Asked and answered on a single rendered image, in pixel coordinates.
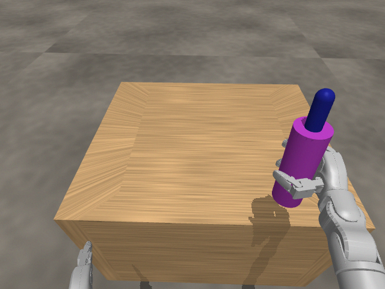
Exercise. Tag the right robot hand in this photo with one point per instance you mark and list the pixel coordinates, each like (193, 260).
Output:
(330, 174)

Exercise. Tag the left robot hand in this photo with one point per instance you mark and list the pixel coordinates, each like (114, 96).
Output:
(82, 277)

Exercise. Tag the bottle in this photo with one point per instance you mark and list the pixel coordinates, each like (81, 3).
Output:
(307, 143)

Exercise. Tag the right robot arm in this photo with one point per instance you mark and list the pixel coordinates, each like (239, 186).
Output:
(356, 261)

